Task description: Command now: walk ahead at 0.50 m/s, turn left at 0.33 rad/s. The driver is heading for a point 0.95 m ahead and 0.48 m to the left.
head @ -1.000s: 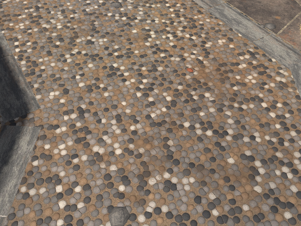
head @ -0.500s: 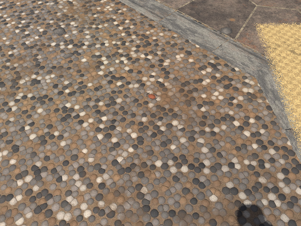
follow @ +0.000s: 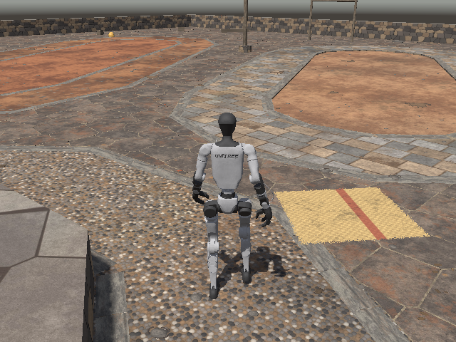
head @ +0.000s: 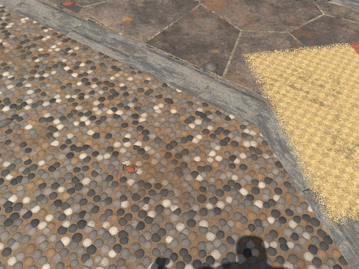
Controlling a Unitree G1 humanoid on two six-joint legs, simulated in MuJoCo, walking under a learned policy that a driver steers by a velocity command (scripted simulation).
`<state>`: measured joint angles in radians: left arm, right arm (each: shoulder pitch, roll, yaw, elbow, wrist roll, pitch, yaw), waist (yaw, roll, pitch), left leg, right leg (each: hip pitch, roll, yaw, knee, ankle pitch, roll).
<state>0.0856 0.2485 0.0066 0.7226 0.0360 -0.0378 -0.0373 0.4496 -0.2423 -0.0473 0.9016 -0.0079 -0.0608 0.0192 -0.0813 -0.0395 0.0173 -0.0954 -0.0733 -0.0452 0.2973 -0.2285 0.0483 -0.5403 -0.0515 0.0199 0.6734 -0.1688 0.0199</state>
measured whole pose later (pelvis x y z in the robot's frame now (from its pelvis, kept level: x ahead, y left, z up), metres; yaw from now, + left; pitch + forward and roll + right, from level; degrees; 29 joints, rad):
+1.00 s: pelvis +0.47 +0.13 +0.00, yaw +35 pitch +2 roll +0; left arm 0.09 0.26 0.03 0.71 0.04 -0.01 -0.02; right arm 0.42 -0.27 -0.07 0.83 0.00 -0.04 0.01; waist -0.07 -0.04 0.04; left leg -0.04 -0.16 -0.13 0.29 -0.25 0.13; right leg -0.67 -0.10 0.04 0.76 -0.06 0.06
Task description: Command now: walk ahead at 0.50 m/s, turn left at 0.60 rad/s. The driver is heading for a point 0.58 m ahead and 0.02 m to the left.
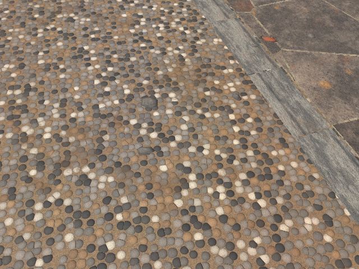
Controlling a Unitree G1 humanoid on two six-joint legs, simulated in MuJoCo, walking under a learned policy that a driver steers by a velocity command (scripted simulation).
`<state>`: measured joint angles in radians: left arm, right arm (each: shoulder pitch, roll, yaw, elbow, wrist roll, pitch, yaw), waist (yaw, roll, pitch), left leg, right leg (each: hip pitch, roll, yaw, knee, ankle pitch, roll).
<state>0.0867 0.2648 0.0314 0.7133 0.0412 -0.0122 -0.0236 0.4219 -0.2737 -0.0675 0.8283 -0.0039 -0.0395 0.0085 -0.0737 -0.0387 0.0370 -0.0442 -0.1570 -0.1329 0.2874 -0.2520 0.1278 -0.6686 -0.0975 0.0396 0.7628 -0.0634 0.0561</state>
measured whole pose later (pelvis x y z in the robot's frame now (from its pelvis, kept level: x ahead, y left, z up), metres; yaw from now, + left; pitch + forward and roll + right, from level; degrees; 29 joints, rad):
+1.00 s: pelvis +0.46 +0.08 +0.00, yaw +19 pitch +0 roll +0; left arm 0.21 0.23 0.03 0.89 0.02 0.01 0.01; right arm 0.29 -0.21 -0.01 0.93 -0.01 -0.06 -0.01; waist -0.01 -0.04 0.06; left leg -0.13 -0.06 0.09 0.33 -0.19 0.09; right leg -0.47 -0.05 -0.01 0.74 -0.21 0.00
